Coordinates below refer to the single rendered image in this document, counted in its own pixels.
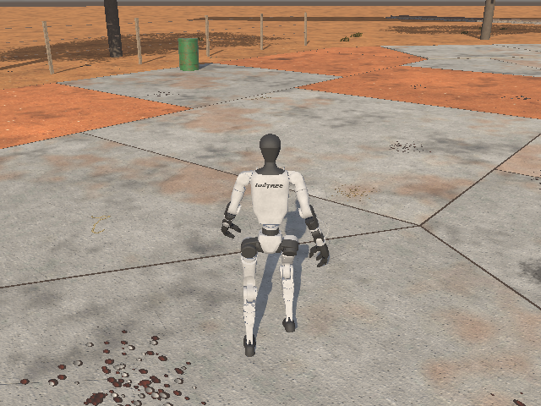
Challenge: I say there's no robot head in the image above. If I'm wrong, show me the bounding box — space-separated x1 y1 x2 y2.
255 134 285 175

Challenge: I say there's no robot left hand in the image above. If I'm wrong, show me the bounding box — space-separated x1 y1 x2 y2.
221 223 241 239

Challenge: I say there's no robot left shin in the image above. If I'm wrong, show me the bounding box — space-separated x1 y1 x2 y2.
243 287 255 345

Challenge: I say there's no right robot upper arm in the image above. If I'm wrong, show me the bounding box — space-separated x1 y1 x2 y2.
288 171 313 219

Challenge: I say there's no robot right hand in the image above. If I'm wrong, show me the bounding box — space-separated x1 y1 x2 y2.
309 244 329 267

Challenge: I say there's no robot right forearm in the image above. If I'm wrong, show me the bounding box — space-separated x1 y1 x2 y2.
305 205 325 246

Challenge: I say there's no robot left forearm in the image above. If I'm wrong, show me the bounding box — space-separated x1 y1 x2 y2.
222 201 236 228

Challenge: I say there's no left robot upper arm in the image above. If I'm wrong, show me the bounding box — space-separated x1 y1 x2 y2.
227 170 253 215

